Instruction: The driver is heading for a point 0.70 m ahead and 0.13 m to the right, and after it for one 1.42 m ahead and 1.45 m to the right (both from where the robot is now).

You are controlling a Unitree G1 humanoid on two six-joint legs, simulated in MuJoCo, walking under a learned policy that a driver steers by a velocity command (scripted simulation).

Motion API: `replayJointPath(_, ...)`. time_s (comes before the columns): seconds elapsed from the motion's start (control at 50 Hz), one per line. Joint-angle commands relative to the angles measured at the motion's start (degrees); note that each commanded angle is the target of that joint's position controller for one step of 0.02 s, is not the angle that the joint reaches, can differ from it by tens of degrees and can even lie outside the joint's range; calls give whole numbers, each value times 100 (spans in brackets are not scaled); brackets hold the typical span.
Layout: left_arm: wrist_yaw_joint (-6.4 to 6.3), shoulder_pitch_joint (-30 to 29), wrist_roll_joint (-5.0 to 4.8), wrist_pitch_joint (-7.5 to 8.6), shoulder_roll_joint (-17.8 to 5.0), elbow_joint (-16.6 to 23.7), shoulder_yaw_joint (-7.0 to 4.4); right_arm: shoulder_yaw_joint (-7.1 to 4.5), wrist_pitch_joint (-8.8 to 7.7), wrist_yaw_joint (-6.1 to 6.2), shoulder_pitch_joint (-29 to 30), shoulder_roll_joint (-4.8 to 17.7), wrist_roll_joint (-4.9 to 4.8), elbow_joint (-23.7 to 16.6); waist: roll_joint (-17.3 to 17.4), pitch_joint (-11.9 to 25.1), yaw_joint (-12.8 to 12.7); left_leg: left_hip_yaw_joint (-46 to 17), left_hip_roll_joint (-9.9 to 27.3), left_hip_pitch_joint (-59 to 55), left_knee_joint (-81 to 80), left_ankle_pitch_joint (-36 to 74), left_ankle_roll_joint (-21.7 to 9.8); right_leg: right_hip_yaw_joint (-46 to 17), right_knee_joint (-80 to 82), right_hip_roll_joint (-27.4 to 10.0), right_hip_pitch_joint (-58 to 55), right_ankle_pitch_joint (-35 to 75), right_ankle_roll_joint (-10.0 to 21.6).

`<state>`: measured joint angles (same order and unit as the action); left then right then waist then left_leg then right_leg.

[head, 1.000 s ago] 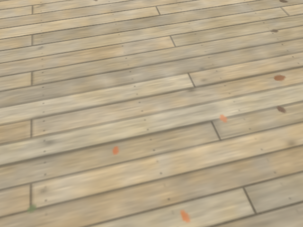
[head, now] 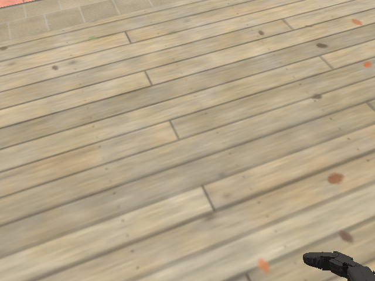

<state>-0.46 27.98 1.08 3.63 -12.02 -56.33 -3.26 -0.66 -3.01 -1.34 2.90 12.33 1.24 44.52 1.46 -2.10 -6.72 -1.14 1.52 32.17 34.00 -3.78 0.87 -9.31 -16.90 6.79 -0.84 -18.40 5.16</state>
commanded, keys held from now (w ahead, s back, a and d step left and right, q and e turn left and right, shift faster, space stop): w+e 0.60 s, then w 0.18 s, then w+q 0.18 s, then w+e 0.04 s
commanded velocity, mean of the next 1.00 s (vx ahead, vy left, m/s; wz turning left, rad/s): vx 0.50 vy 0.00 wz -0.42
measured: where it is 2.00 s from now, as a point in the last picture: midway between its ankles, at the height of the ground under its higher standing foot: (320, 164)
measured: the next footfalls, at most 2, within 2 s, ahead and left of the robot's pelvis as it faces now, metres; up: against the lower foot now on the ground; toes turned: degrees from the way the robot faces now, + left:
left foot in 0.06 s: +0.20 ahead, +0.12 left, +0.00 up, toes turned -4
right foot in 0.60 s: +0.40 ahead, -0.15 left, +0.00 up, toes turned -26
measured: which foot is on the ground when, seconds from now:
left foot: up 0.00-0.04, down 0.06-0.60, up 0.62-1.00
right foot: down 0.00-0.06, up 0.08-0.58, down 0.60-1.00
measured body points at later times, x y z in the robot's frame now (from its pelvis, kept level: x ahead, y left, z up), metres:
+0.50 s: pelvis +0.24 +0.00 +0.00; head +0.27 -0.01 +0.45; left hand +0.51 +0.15 -0.10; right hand +0.13 -0.23 -0.14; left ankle +0.16 +0.12 -0.74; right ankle +0.35 -0.15 -0.70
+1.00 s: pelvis +0.47 -0.13 +0.00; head +0.49 -0.15 +0.45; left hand +0.57 +0.12 -0.13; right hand +0.48 -0.41 -0.13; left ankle +0.68 -0.06 -0.68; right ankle +0.36 -0.13 -0.74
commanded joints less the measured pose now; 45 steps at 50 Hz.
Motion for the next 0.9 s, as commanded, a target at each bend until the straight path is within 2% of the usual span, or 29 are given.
replayJointPath(0.02,-50,-207,7,45,-1092,358,-252,-206,-178,68,-399,725,-42,-295,-673,110,651,57,-276,-1303,-590,-429,-187,-1080,-648,-1400,469,3655,430)
replayJointPath(0.04,0,-304,-25,77,-1078,392,-255,-287,-251,133,-1171,900,-16,-76,-385,524,998,29,-233,-2387,-923,-321,-331,-857,-1581,-1075,729,3754,298)
replayJointPath(0.06,50,-353,-98,125,-829,571,-198,-393,-316,227,-2079,1298,115,4,146,1317,1328,-955,810,-3731,-1034,-1149,-607,-519,-3008,-705,1444,2634,174)
replayJointPath(0.08,28,237,-301,109,-228,726,-87,-495,-255,266,-2360,1787,246,-41,1354,2002,1073,-3236,2384,-5200,-1381,-1432,-1158,226,-4596,117,3172,-1068,-14)
replayJointPath(0.1,-17,330,-142,31,-758,679,-160,-507,-156,246,-2122,1534,146,-38,1176,1859,897,-4209,2473,-4741,-1755,-2268,-1416,338,-5326,-231,3818,-1257,43)
replayJointPath(0.12,8,-84,-30,-26,-856,643,-192,-381,-140,227,-1694,957,101,-152,387,961,812,-3357,2171,-3883,-1908,-2460,-1277,323,-5480,-549,3904,-658,43)
replayJointPath(0.14,79,-459,5,-41,-757,708,-180,-303,-160,200,-1444,659,72,-148,56,465,775,-2454,1833,-3201,-2048,-1831,-1141,381,-5268,-730,3778,-231,-7)
replayJointPath(0.18,189,-635,105,-155,-638,782,-182,-256,-222,208,-1524,538,55,-13,399,186,632,-1351,1408,-2595,-2251,-698,-913,473,-4974,-948,3489,9,-108)
replayJointPath(0.24,289,-891,109,-302,-522,951,-152,-283,-377,167,-1857,591,-37,167,417,221,559,-669,1362,-2583,-2360,462,-945,578,-4950,-991,3631,296,-173)
replayJointPath(0.28,346,-1277,121,-337,-502,1120,-127,-305,-408,157,-2014,638,-48,236,363,159,585,-320,1389,-2687,-2463,711,-991,616,-4824,-1069,3989,635,-217)
replayJointPath(0.34,416,-1899,98,-336,-469,1376,-73,-306,-384,150,-2246,638,-19,352,324,-15,673,211,1292,-2752,-2552,914,-974,751,-4165,-1101,4246,1213,-284)
replayJointPath(0.4,484,-2483,84,-303,-376,1586,20,-325,-365,154,-2373,734,-14,417,328,-149,787,692,1210,-2740,-2552,1035,-876,1031,-3118,-1079,3922,1770,-241)
replayJointPath(0.48,530,-3091,115,-293,-432,1856,59,-376,-285,211,-2734,925,-11,572,319,-315,954,1013,1409,-3255,-2393,1380,-803,1427,-2242,-994,3656,1414,-28)
replayJointPath(0.5,523,-3152,132,-293,-458,1897,53,-385,-241,228,-2813,964,-6,618,327,-320,966,1100,1448,-3437,-2234,1704,-778,1520,-2094,-922,3580,1172,53)
replayJointPath(0.54,478,-2994,167,-294,-524,1890,17,-414,-148,262,-2882,1113,-1,688,426,-148,857,1356,1477,-3690,-1520,3335,-707,1755,-1858,-596,3065,558,262)
replayJointPath(0.56,446,-2636,178,-278,-597,1803,-27,-431,-94,274,-2907,1204,-1,713,466,95,698,1455,1476,-3766,-829,4092,-686,1825,-1734,-370,2604,315,391)
replayJointPath(0.58,397,-1929,199,-230,-707,1596,-102,-434,-37,277,-2881,1255,-26,698,379,517,396,1575,1427,-3550,228,4215,-632,1837,-1422,-131,1723,346,548)
replayJointPath(0.6,306,-897,254,-188,-998,1266,-245,-414,-16,268,-2814,1218,-18,589,39,1117,-49,1636,1306,-2595,1714,3112,-451,1295,-1139,-336,224,307,788)
replayJointPath(0.62,208,-651,260,-180,-1612,1282,-388,-243,-50,164,-3026,513,-77,207,-1219,1785,149,1588,686,-251,3650,-1257,-159,-1360,-928,-2196,-1697,-296,1373)
replayJointPath(0.64,143,-434,71,-248,-1787,1416,-420,-331,-102,118,-2563,859,-42,-44,-1082,2121,-15,583,-91,834,4679,-2838,-22,-3501,15,-2919,-1960,218,1800)
replayJointPath(0.66,80,-580,24,-287,-1583,1238,-372,-347,-126,98,-1957,930,-45,-141,-447,1227,12,175,306,1322,4605,-2089,-98,-2241,26,-2638,-1466,983,1562)
replayJointPath(0.68,54,-890,-22,-244,-1259,1193,-286,-284,-188,88,-2003,798,-101,-97,-338,667,276,179,491,1027,4096,-1608,-138,-1482,67,-2403,-592,1805,1352)
replayJointPath(0.7,55,-1180,-19,-187,-1022,1190,-212,-278,-169,86,-2145,743,-59,41,-135,393,557,141,650,572,3576,-1452,-138,-916,176,-2057,54,2355,1071)
replayJointPath(0.72,52,-1373,-55,-131,-886,1180,-155,-272,-69,75,-2346,709,49,125,-200,291,785,121,707,154,3297,-1411,-103,-532,292,-1805,511,2643,933)
replayJointPath(0.74,71,-1430,-60,-66,-795,1172,-113,-266,37,49,-2531,668,113,223,-303,353,878,138,709,-153,3165,-1351,-80,-306,389,-1676,738,2819,879)
replayJointPath(0.76,91,-1328,-75,4,-780,1114,-99,-274,107,16,-2546,650,128,236,-313,378,902,193,659,-221,3094,-1291,-59,-212,462,-1606,796,3043,893)
replayJointPath(0.78,103,-1221,-98,46,-831,1032,-108,-278,146,-14,-2489,614,121,227,-321,318,922,219,643,-157,2947,-1146,-38,-100,563,-1546,844,3077,886)
replayJointPath(0.82,112,-1006,-82,90,-909,910,-122,-281,187,-50,-2168,580,77,177,-372,128,835,253,665,206,2644,-705,-28,97,787,-1532,763,2937,789)
replayJointPath(0.9,100,-606,-40,131,-851,718,-79,-289,190,-61,-1406,599,-3,8,-395,-159,572,127,574,855,1953,15,-106,435,999,-1572,318,2877,521)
